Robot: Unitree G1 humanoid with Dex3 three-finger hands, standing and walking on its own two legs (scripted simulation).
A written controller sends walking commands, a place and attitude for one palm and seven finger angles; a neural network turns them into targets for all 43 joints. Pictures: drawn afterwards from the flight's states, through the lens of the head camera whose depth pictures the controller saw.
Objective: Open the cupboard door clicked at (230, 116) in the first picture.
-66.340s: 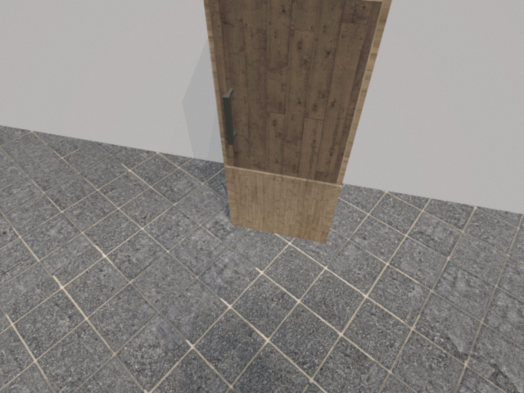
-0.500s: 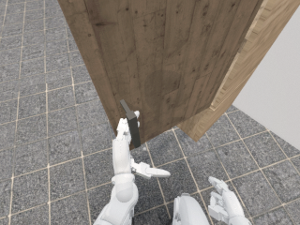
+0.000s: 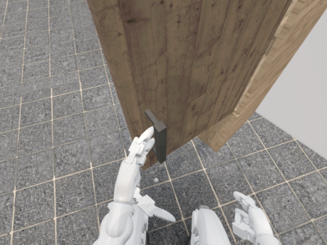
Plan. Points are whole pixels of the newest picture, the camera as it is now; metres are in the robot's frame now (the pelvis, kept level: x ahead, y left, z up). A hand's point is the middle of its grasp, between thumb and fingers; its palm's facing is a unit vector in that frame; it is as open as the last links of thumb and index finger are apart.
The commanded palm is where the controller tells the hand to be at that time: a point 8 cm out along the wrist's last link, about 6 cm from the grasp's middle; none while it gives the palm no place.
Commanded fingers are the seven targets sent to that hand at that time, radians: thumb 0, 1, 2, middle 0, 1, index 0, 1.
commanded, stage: slide the hand sideways off the handle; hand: left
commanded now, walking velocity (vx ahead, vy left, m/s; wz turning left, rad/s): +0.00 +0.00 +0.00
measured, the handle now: (156, 139) +0.35 +0.04 +0.04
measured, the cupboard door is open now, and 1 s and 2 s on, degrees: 80 80 80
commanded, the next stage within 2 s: draw the hand back to the body in 0.64 s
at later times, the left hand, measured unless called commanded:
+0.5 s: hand (131, 193) +0.23 +0.08 +0.03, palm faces -0.08 -1.00 -0.03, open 16.2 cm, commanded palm +0.21 +0.14 +0.03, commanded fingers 0.00 -0.50 0.30 -0.15 -0.30 -0.15 -0.30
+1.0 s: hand (95, 195) +0.21 +0.13 +0.10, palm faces -0.06 -1.00 -0.07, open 16.3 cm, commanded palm +0.19 +0.19 +0.10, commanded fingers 0.00 -0.50 0.30 -0.15 -0.30 -0.15 -0.30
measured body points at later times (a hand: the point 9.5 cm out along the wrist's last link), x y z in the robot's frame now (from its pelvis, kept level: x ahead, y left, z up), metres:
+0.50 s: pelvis +0.01 -0.02 +0.00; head +0.12 -0.02 +0.43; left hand +0.23 +0.14 +0.03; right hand +0.22 -0.24 -0.09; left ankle +0.05 +0.12 -0.59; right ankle +0.04 -0.11 -0.59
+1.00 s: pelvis +0.01 +0.00 +0.02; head +0.08 -0.01 +0.46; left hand +0.21 +0.19 +0.11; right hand +0.20 -0.22 -0.06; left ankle +0.05 +0.12 -0.59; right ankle +0.04 -0.11 -0.59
